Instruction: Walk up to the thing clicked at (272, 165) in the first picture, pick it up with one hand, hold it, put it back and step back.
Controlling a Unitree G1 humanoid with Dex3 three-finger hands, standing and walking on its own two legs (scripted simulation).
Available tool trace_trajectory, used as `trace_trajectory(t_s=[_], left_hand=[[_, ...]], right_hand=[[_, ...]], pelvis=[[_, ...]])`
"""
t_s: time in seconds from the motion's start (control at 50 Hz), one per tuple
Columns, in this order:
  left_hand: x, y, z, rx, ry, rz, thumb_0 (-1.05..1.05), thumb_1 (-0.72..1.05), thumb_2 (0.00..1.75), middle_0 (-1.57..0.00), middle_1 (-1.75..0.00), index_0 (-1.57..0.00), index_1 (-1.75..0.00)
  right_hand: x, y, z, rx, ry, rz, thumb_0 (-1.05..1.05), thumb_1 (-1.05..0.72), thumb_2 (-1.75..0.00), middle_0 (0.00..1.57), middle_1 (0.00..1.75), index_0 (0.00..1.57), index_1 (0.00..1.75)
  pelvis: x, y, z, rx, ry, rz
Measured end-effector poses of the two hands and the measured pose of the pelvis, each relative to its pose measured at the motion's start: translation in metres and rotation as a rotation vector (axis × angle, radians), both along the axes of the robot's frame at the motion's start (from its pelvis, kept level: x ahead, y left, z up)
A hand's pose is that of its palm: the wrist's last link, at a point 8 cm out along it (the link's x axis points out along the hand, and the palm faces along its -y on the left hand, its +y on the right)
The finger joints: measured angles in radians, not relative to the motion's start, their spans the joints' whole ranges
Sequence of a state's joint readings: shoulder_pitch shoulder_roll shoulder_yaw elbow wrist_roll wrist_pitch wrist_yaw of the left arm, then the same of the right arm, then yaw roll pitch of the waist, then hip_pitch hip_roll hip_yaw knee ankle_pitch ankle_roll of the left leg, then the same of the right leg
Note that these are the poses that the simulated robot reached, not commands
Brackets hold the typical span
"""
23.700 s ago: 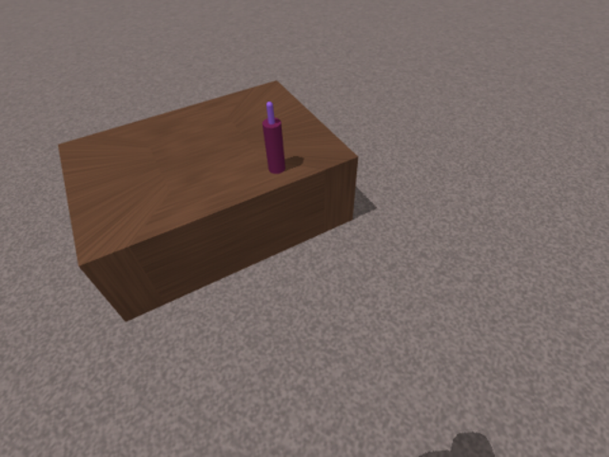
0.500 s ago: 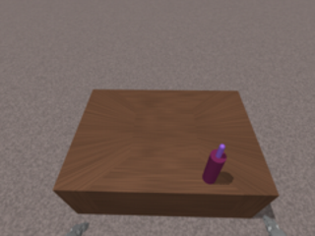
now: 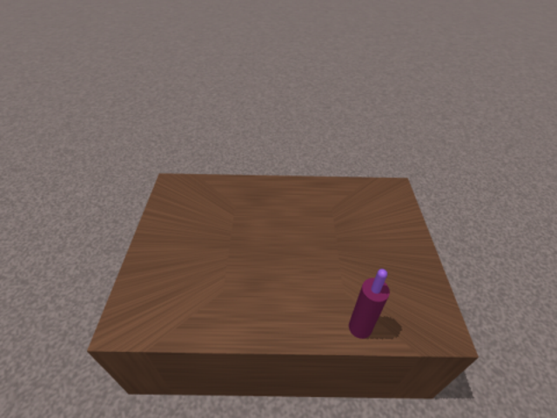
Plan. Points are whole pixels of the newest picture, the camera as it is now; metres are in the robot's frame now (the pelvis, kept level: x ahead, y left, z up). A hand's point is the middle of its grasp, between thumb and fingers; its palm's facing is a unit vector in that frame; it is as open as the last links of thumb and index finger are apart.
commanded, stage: home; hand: right
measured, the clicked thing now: (370, 302) +0.46 -0.20 -0.28
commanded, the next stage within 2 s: stand in 0.84 s
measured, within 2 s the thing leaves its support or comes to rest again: neither
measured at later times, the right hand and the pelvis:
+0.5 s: hand out of the picture +0.07 -0.25 -0.15, palm faces -0.01 +0.93 -0.37, open 17.4 cm; pelvis +0.00 +0.00 +0.00, yaw +0 degrees
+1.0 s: hand out of the picture +0.07 -0.25 -0.15, palm faces -0.01 +0.93 -0.37, open 17.2 cm; pelvis +0.00 +0.01 +0.00, yaw +0 degrees
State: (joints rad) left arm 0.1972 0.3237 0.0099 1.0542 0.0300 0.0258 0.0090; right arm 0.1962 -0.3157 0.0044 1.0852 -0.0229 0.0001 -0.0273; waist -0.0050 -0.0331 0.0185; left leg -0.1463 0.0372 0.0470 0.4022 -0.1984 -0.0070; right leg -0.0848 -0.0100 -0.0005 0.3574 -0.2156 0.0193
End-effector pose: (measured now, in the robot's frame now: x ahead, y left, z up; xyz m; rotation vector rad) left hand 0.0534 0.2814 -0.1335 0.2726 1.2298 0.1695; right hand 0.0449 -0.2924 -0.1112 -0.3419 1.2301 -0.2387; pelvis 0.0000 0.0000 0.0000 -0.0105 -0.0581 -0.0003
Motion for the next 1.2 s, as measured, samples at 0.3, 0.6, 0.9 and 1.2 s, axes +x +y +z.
trace_trajectory(t_s=[0.3,0.6,0.9,1.2], left_hand=[[-0.009,0.01,0.002,0.016,0.037,0.013,0.01,0.9,0.9,-0.21,-0.3,-0.2,-0.3],[0.0,0.011,0.004,0.016,0.025,0.008,0.0,0.9,0.9,-0.21,-0.3,-0.2,-0.3],[0.002,0.015,0.005,0.016,0.025,0.012,0.0,0.9,0.9,-0.21,-0.3,-0.2,-0.3],[0.003,0.018,0.007,0.02,0.026,0.02,0.0,0.91,0.9,-0.21,-0.3,-0.2,-0.3]], right_hand=[[0.006,0.003,0.0,0.007,0.012,0.005,0.0,0.53,-0.06,0.06,0.06,0.06,0.05],[0.017,0.003,0.002,0.01,-0.006,0.004,0.0,0.52,-0.06,0.06,0.06,0.06,0.05],[0.017,0.003,0.002,0.01,0.007,0.003,0.0,0.52,-0.06,0.06,0.06,0.06,0.05],[0.024,0.005,0.001,0.018,0.007,0.013,0.0,0.09,-0.48,0.17,0.24,0.18,0.23]], pelvis=[[-0.002,0.003,0.002,0.001,0.003,0.001],[0.0,0.005,0.003,0.003,0.002,0.0],[0.001,0.007,0.004,0.004,0.01,0.005],[0.004,0.008,0.004,0.005,0.013,0.013]])
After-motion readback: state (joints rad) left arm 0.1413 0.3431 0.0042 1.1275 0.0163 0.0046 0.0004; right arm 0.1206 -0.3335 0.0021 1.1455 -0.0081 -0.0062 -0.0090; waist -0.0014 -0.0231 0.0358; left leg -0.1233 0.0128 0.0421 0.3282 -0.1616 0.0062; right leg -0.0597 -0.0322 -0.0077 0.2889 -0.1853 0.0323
